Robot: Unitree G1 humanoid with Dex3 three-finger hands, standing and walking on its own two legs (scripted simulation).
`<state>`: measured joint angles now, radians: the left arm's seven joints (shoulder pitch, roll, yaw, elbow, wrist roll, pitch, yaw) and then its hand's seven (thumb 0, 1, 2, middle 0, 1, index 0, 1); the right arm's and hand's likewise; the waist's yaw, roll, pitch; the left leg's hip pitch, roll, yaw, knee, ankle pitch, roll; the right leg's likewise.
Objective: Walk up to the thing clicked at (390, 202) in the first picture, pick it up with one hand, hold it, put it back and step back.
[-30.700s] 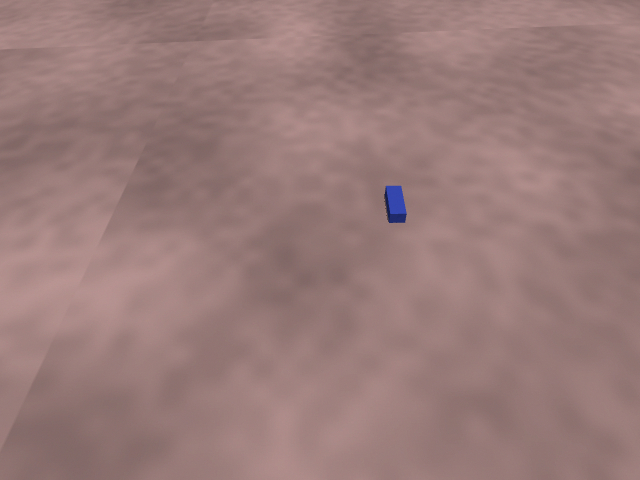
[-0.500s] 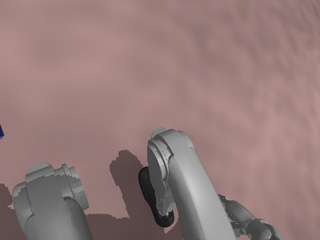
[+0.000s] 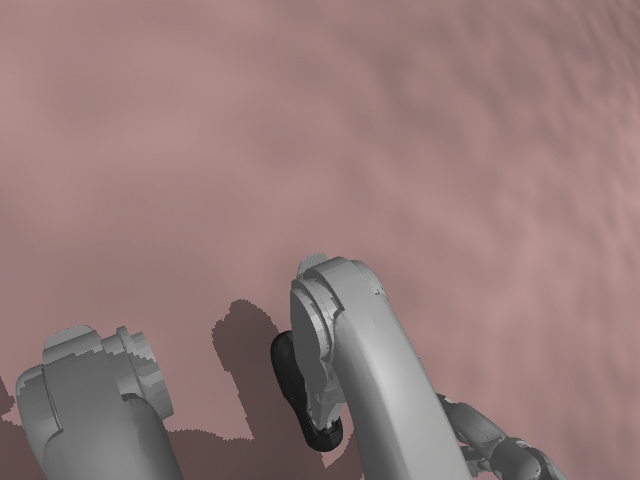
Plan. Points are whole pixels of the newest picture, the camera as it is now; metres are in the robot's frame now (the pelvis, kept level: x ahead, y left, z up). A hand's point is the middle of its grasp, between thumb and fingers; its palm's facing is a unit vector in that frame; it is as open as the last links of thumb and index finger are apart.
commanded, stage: open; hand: left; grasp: from above
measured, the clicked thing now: out of the picture +0.41 +0.38 -0.26
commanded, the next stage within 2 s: withdraw in 0.66 s
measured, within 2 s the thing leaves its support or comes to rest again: neither
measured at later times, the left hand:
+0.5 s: hand out of the picture +0.41 +0.37 -0.23, palm faces -0.44 -0.15 -0.89, open 13.7 cm
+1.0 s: hand out of the picture +0.43 +0.38 -0.20, palm faces -0.31 -0.13 -0.94, open 14.0 cm
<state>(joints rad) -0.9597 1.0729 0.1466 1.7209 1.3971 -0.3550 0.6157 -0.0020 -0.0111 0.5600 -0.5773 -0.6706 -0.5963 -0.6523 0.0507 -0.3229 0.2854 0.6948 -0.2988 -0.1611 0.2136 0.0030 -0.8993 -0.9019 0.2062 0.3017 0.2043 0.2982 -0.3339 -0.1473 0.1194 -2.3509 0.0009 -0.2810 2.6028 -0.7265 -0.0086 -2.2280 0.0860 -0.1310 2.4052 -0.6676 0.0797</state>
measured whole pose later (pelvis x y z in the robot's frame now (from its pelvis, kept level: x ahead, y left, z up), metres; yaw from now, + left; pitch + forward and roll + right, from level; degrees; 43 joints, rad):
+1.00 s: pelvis +0.00 +0.00 +0.00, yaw +0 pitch +27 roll -15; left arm -0.93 1.02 0.20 1.54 1.36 -0.30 0.59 0.00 -0.51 0.97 -0.09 -1.03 -0.10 -1.02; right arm 0.09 -0.33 0.24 0.69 -0.27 -0.18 0.24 0.00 -0.90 -0.90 0.21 0.30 0.20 0.30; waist -0.30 -0.12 0.08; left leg -2.36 0.00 -0.28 2.59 -0.73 -0.02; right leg -2.24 0.07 -0.13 2.40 -0.67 0.07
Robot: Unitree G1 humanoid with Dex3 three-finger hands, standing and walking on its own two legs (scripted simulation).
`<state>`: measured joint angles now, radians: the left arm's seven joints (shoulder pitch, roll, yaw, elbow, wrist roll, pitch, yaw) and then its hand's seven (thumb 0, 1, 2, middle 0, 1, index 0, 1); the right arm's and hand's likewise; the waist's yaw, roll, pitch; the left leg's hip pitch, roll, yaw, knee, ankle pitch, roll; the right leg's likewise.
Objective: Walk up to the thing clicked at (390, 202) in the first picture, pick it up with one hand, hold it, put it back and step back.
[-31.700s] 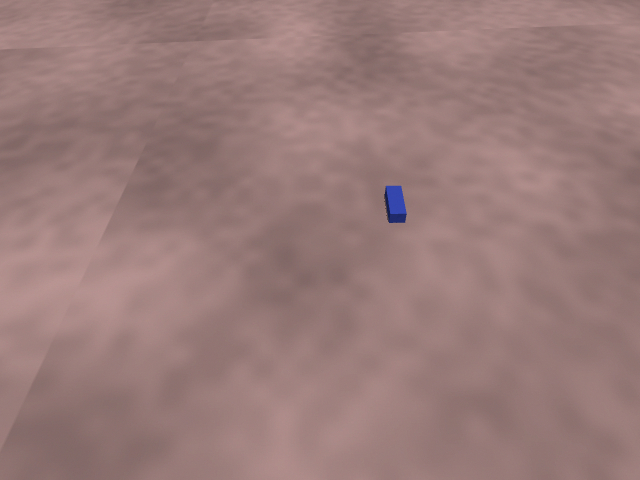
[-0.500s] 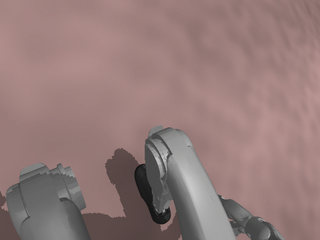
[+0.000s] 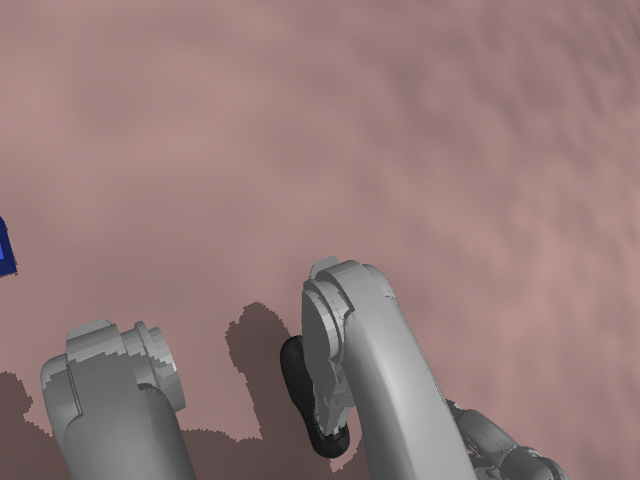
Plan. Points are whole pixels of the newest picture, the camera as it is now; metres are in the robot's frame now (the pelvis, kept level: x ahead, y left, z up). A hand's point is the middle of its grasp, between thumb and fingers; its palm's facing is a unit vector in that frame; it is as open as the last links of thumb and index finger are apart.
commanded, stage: withdraw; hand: left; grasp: from above
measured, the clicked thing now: out of the picture +0.42 +0.38 -0.26
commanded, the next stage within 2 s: home in 0.64 s
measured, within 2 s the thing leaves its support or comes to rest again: neither
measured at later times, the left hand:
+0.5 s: hand out of the picture +0.40 +0.39 -0.06, palm faces -0.48 -0.14 -0.87, open 13.8 cm
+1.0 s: hand out of the picture +0.42 +0.38 -0.09, palm faces -0.29 -0.17 -0.94, open 12.7 cm
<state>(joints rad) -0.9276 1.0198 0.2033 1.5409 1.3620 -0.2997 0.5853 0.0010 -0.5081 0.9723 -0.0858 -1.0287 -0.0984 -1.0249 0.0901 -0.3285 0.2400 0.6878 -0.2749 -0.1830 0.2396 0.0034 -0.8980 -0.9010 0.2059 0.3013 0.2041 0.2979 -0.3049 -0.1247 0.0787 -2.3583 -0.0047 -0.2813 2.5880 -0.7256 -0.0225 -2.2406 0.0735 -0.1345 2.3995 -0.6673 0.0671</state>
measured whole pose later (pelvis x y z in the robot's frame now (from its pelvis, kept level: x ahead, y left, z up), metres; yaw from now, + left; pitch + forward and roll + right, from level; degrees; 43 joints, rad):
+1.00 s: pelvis -0.01 -0.01 +0.04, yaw +6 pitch +34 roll -10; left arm -0.88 0.80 0.17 1.27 1.15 -0.18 0.34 0.00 -0.17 0.87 -0.22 -0.68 -0.21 -0.69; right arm 0.17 -0.25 0.07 0.72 -0.13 -0.05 0.16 0.00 -0.89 -0.90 0.20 0.30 0.20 0.30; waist -0.22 0.01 -0.07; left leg -2.33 -0.01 -0.16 2.39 -0.67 -0.01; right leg -2.23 0.03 -0.05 2.29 -0.66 0.07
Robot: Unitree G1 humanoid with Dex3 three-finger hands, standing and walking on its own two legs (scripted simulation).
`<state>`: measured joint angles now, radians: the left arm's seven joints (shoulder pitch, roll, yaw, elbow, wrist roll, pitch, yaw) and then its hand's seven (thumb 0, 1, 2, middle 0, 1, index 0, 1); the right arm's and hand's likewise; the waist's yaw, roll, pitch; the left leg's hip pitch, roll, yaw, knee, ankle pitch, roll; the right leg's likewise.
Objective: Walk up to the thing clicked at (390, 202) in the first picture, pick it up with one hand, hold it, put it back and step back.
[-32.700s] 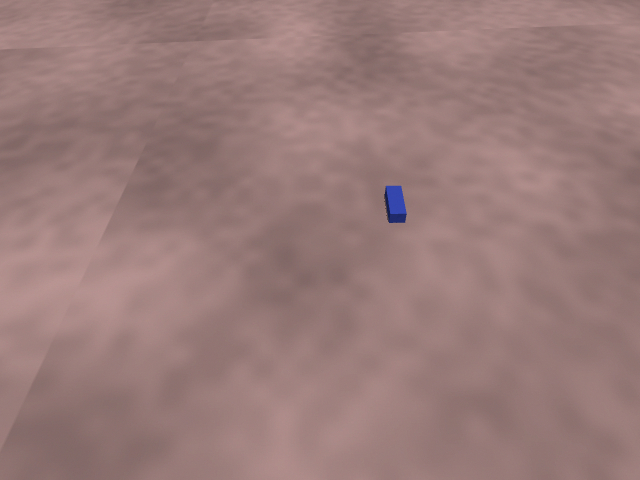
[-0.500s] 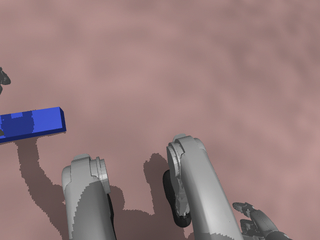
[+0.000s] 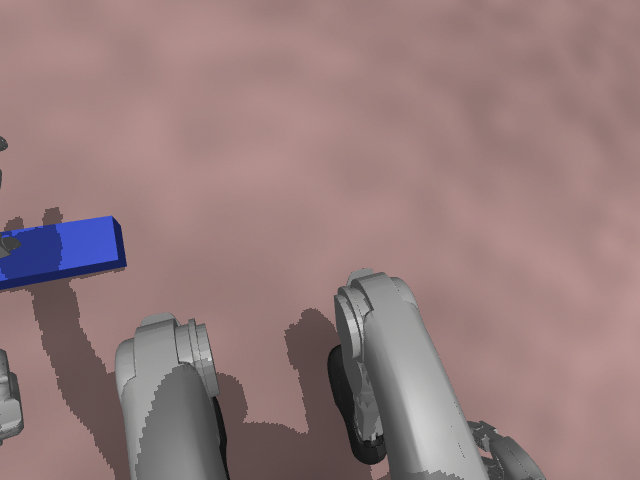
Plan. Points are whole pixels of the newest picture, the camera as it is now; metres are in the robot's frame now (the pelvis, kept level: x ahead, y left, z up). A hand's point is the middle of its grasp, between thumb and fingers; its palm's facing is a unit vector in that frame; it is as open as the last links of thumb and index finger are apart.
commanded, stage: home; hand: left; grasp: from above
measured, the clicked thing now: (50, 253) +0.46 +0.35 -0.31
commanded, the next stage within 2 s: none
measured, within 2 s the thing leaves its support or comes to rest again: neither
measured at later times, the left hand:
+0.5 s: hand out of the picture +0.29 +0.27 +0.09, palm faces -0.08 -0.83 -0.55, open 7.5 cm
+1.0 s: hand out of the picture +0.23 +0.21 +0.30, palm faces +0.21 -0.95 -0.21, open 7.4 cm
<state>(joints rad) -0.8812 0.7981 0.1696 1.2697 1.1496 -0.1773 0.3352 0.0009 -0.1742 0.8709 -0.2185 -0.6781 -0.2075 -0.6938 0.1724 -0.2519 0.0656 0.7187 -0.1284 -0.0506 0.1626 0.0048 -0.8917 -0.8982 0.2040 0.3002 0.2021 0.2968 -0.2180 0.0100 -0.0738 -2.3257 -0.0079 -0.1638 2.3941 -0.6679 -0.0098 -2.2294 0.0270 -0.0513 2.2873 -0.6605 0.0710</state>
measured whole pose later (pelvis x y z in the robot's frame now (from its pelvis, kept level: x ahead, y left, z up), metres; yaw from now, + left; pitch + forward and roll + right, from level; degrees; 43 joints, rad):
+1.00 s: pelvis +0.07 +0.00 +0.36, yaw +9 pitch +15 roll -4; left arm 0.39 0.23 0.06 -0.05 -0.07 0.44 0.07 0.01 0.90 0.90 -0.20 -0.30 -0.20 -0.31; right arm 0.29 -0.21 0.05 0.53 0.03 -0.17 -0.17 0.01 -0.90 -0.90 0.21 0.30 0.20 0.30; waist -0.07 0.05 -0.18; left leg -0.88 0.04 -0.08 1.14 -0.51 -0.02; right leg -0.82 0.00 -0.04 1.05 -0.49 0.02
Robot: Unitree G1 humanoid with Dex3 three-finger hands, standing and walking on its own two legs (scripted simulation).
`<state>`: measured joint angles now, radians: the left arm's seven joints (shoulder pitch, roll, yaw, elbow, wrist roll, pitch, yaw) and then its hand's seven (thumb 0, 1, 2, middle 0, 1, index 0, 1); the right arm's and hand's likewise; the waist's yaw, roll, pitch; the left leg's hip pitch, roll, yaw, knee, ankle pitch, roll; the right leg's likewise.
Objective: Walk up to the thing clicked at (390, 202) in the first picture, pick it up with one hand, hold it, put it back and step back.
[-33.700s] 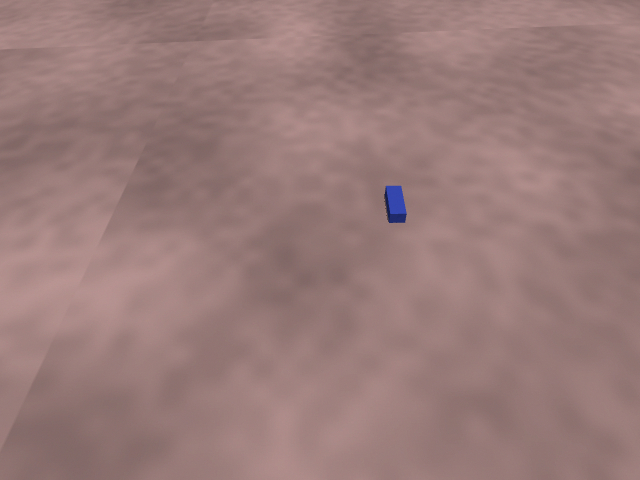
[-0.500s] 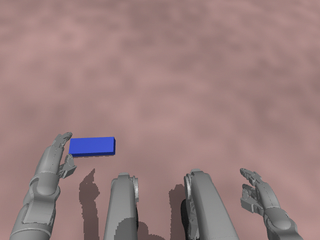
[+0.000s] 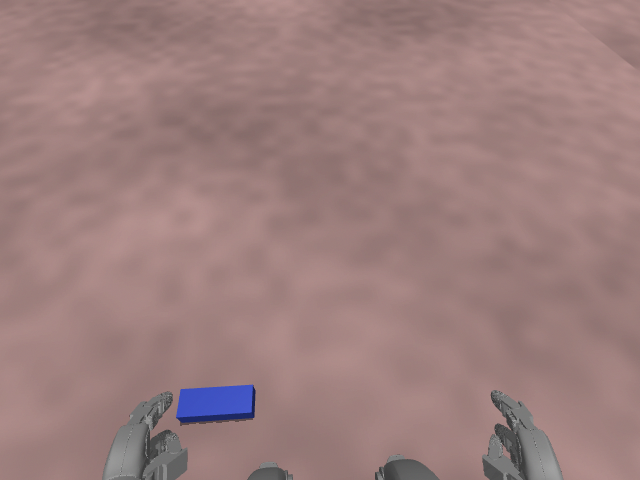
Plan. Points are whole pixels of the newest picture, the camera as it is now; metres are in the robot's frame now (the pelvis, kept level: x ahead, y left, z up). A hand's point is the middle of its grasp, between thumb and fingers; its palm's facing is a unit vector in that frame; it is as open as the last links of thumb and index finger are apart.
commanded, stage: home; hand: left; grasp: from above
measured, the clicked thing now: (217, 403) +0.43 +0.28 -0.66
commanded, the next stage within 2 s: none
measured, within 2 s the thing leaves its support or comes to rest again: neither
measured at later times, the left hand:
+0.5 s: hand out of the picture +0.16 +0.18 -0.02, palm faces +0.08 -0.98 -0.20, open 7.4 cm
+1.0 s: hand (176, 479) +0.17 +0.18 -0.02, palm faces +0.06 -0.98 -0.20, open 7.4 cm
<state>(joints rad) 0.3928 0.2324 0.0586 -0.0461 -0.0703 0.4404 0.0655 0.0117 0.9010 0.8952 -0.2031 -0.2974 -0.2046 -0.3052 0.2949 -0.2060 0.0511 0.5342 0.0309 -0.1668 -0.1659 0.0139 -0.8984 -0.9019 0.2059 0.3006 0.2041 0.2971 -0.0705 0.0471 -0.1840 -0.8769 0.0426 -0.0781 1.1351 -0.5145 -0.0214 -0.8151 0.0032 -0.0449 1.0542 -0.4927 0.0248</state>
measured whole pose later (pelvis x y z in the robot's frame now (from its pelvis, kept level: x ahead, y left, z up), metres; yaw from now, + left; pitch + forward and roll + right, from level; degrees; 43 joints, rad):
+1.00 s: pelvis +0.01 +0.00 +0.02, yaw +1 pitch +9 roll -3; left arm 0.50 0.23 0.03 -0.13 -0.05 0.46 0.02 0.01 0.90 0.90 -0.20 -0.30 -0.20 -0.30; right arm 0.30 -0.22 0.04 0.56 0.01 -0.26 -0.19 0.02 -0.90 -0.90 0.21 0.30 0.20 0.30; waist -0.04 0.05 -0.17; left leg -0.70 0.04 -0.07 1.01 -0.48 -0.02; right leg -0.64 0.00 -0.04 0.94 -0.46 0.02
